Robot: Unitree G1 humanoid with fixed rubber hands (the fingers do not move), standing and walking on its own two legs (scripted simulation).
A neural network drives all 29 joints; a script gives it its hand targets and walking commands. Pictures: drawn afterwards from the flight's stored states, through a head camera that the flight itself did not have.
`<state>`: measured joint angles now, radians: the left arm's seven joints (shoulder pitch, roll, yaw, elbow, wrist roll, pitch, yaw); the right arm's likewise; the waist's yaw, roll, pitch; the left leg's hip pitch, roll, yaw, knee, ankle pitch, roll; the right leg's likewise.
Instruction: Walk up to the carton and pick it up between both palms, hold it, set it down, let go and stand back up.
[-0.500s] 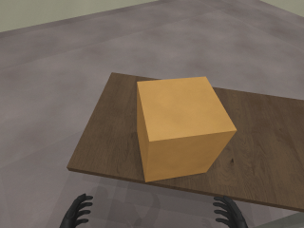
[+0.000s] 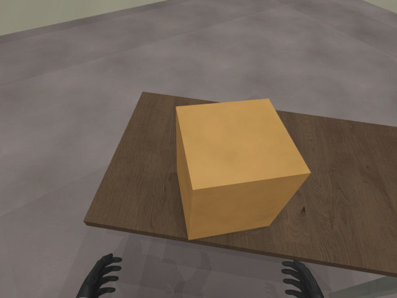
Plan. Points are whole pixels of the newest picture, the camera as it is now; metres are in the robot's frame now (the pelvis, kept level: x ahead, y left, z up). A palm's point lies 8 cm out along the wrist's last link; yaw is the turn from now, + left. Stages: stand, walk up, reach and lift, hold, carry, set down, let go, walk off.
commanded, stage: let go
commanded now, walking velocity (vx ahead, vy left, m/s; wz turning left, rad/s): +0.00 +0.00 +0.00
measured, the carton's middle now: (227, 172) +0.39 -0.01 +0.00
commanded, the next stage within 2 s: stand in 0.52 s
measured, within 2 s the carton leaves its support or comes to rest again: neither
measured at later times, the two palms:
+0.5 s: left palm (88, 297) +0.12 +0.24 -0.08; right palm out of the picture +0.15 -0.21 -0.08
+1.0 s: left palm out of the picture -0.01 +0.30 -0.13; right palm out of the picture +0.11 -0.25 -0.10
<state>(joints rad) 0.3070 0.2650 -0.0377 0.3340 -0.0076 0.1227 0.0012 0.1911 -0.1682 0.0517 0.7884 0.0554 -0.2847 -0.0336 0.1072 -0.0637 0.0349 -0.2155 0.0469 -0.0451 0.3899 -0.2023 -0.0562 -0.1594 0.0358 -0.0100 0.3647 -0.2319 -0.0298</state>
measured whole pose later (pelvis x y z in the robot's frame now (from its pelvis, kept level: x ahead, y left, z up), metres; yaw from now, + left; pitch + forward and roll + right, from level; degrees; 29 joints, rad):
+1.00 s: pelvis -0.02 +0.00 +0.00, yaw +0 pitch -1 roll -1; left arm 0.29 0.39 -0.04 0.93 -0.01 -0.03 0.00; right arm 0.19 -0.28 0.04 0.85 0.00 -0.01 0.00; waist 0.11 -0.05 0.03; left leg -0.21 0.05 -0.05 0.43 -0.20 -0.05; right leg -0.15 0.04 -0.01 0.40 -0.23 -0.03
